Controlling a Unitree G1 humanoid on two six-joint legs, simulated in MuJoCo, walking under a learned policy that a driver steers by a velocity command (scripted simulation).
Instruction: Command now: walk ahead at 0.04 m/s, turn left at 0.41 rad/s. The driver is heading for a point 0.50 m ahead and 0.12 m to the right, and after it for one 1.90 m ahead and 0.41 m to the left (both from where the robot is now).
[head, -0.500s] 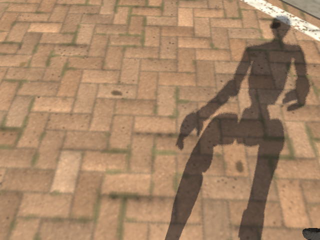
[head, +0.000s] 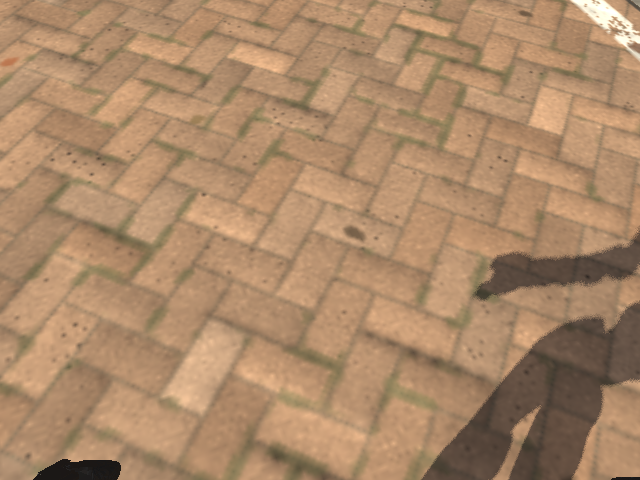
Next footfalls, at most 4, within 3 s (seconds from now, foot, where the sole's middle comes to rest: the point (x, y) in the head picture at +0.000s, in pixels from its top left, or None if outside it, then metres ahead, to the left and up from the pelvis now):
0.12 right None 0.10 -0.15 -0.77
0.52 left None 0.29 0.07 -0.77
0.88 right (470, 428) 0.55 -0.33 -0.77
1.30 left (350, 397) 0.62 -0.08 -0.77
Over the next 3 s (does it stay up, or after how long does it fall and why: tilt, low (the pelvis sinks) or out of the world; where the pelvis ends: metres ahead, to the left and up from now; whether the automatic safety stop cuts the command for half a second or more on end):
stays up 0.73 -0.16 0.01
